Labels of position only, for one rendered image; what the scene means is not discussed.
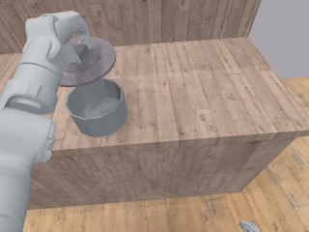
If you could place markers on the pot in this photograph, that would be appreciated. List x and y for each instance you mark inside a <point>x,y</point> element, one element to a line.
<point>98,109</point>

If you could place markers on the lid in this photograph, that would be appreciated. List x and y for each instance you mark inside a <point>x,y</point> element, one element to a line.
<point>96,64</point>

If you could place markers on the knob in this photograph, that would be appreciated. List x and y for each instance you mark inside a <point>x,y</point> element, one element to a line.
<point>80,49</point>

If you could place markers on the robot left forearm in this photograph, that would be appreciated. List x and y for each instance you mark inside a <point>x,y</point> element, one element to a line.
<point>39,71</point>

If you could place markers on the left robot upper arm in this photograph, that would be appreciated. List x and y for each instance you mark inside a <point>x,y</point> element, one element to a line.
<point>25,139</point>

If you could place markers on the robot left hand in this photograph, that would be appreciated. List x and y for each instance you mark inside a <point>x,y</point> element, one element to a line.
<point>77,25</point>

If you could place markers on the table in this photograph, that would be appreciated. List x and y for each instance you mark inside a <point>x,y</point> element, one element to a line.
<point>206,113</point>

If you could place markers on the robot right hand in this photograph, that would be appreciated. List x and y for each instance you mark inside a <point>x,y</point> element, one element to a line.
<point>248,227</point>

